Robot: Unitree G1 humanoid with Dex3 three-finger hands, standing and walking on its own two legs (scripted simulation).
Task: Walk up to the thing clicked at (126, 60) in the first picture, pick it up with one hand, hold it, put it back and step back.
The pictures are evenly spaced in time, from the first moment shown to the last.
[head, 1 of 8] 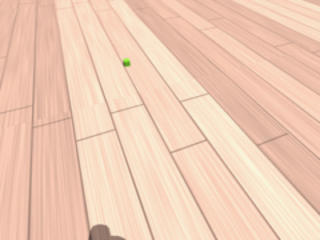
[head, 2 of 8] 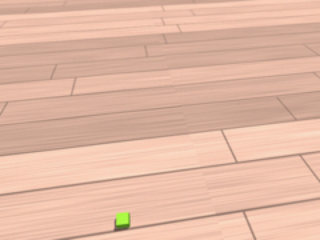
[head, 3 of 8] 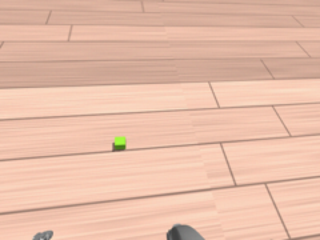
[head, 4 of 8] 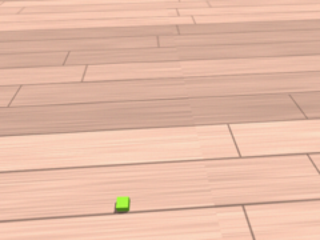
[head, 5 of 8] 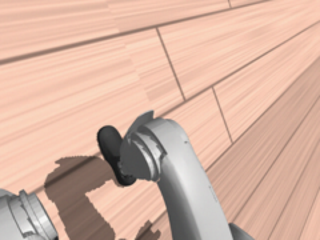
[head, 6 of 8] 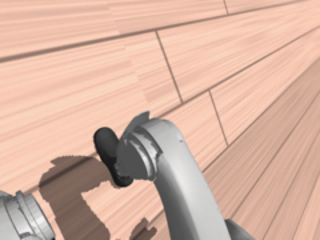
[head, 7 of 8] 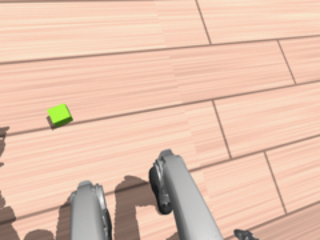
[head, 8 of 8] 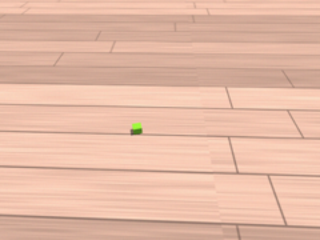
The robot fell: no
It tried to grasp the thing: yes
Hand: left
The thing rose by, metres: 0.01
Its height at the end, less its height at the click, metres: +0.00
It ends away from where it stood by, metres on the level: 0.01
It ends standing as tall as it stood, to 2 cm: yes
